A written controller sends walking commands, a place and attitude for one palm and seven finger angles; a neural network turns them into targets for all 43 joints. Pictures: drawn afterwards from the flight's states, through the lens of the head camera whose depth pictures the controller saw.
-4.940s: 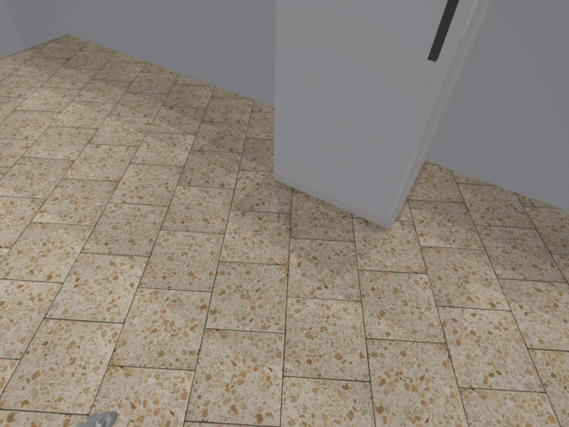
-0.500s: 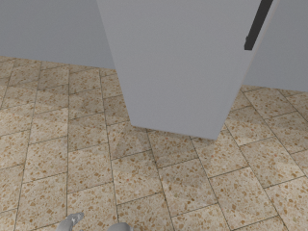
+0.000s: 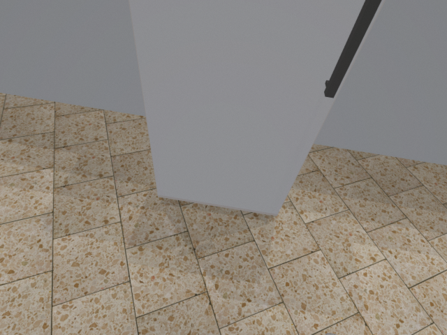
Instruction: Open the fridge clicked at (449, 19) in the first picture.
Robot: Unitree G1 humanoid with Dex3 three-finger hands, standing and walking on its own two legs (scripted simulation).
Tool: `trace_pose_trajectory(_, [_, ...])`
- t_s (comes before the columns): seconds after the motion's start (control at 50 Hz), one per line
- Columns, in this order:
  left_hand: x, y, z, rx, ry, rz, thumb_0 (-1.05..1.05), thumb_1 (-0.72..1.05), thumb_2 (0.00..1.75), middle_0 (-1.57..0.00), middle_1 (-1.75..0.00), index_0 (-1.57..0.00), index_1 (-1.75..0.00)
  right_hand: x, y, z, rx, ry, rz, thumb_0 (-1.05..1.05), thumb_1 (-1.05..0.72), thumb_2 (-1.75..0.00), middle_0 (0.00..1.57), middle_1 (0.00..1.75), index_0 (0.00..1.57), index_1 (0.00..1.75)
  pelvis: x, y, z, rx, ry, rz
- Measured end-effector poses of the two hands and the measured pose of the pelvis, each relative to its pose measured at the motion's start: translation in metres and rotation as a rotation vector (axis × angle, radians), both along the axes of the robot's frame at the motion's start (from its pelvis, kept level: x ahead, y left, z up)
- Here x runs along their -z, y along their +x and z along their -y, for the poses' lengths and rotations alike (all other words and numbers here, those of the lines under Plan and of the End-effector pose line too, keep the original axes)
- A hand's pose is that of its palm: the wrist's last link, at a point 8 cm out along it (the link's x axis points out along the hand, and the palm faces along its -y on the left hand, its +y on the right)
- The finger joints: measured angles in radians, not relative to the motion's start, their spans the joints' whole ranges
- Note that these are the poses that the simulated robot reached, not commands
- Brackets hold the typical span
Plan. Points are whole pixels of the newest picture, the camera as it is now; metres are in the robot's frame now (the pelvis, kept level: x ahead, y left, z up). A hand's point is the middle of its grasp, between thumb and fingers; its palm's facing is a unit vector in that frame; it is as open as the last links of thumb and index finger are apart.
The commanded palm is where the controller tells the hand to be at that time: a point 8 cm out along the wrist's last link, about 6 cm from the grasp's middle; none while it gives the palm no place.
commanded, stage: take the last steps up to it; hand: right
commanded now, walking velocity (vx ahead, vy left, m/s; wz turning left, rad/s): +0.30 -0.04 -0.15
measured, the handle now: (364, 11) +0.75 -0.22 +0.27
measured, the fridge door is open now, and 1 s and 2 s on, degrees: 0 0 0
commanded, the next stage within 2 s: come to a stop and stand still in 0.98 s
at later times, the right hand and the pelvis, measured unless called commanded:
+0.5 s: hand out of the picture -0.08 -0.21 -0.18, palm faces +0.19 +0.97 -0.15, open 7.4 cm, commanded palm none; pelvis +0.04 -0.06 +0.00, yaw -3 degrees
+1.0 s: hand (317, 261) +0.34 -0.22 -0.17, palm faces +0.00 +0.98 -0.20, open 7.4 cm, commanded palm none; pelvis +0.22 -0.04 -0.02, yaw -2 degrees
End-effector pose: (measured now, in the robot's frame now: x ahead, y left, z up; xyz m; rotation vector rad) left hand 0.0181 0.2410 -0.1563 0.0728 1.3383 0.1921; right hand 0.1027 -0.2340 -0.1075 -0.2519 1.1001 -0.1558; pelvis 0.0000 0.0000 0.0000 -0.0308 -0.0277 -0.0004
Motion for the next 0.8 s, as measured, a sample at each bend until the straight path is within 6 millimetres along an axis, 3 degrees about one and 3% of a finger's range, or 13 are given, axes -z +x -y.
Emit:
trace_pose_trajectory(0.16, [-0.011,0.003,-0.014,0.075,-0.002,-0.028,0.01,0.91,0.9,-0.2,-0.3,-0.2,-0.3,-0.002,-0.069,-0.005,0.127,0.018,-0.084,0.0,-0.91,-0.9,0.2,0.3,0.2,0.3,-0.011,0.0,-0.008,0.049,-0.007,0.001])
trace_pose_trajectory(0.26, [-0.019,0.023,-0.008,0.123,0.014,-0.025,0.01,0.91,0.9,-0.2,-0.3,-0.2,-0.3,0.005,-0.123,-0.002,0.203,0.045,-0.201,0.0,-0.92,-0.9,0.2,0.3,0.2,0.3,-0.014,0.008,0.0,0.066,0.0,-0.011])
trace_pose_trajectory(0.4, [-0.03,0.085,0.034,0.207,0.04,0.062,0.01,0.91,0.9,-0.2,-0.3,-0.2,-0.3,0.02,-0.189,0.008,0.304,0.126,-0.402,0.0,-0.91,-0.9,0.2,0.3,0.2,0.3,-0.01,0.025,0.03,0.078,0.028,-0.021])
trace_pose_trajectory(0.48, [-0.029,0.114,0.067,0.214,0.061,0.148,0.01,0.91,0.9,-0.2,-0.3,-0.2,-0.3,0.038,-0.199,0.023,0.317,0.172,-0.499,0.0,-0.91,-0.9,0.2,0.3,0.2,0.3,0.002,0.04,0.055,0.071,0.046,-0.012])
trace_pose_trajectory(0.52, [-0.031,0.116,0.08,0.192,0.057,0.164,0.01,0.91,0.9,-0.2,-0.3,-0.2,-0.3,0.04,-0.185,0.032,0.29,0.178,-0.513,0.01,-0.91,-0.9,0.2,0.3,0.2,0.3,0.001,0.049,0.063,0.051,0.041,-0.003])
trace_pose_trajectory(0.58, [-0.036,0.11,0.085,0.13,0.084,0.156,-0.01,0.94,0.9,-0.21,-0.3,-0.2,-0.3,0.039,-0.143,0.048,0.244,0.176,-0.463,0.01,-0.91,-0.9,0.2,0.3,0.2,0.3,-0.005,0.064,0.073,0.045,0.04,0.002])
trace_pose_trajectory(0.7, [-0.031,0.074,0.096,0.079,0.068,-0.008,-0.01,0.94,0.9,-0.2,-0.3,-0.2,-0.3,0.037,-0.028,0.075,0.183,0.144,-0.258,0.01,-0.91,-0.9,0.2,0.3,0.2,0.3,-0.008,0.098,0.081,0.044,0.028,0.005])
trace_pose_trajectory(0.8, [-0.024,0.046,0.109,0.017,0.017,-0.163,0.0,0.92,0.9,-0.2,-0.3,-0.2,-0.3,0.032,0.068,0.078,0.119,0.117,-0.139,0.0,-0.91,-0.9,0.2,0.3,0.19,0.3,-0.005,0.131,0.077,0.042,0.019,0.001])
